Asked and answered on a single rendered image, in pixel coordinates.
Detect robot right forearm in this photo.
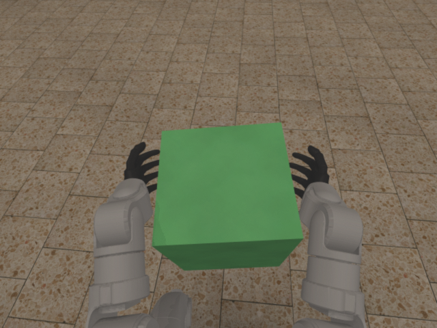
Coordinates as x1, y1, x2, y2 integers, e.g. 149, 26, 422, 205
299, 182, 367, 328

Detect robot left thigh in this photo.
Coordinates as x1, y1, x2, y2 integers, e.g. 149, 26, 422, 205
149, 292, 192, 328

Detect left robot upper arm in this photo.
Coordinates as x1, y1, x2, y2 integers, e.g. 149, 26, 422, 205
92, 313, 159, 328

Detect carton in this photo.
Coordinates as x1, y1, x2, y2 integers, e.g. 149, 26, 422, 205
152, 122, 303, 271

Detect robot left forearm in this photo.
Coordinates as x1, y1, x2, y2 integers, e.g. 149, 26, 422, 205
85, 178, 153, 328

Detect left robot hand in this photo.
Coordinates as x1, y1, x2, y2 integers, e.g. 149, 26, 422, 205
124, 142, 160, 194

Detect right robot hand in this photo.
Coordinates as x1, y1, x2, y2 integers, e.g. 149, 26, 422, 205
289, 146, 329, 198

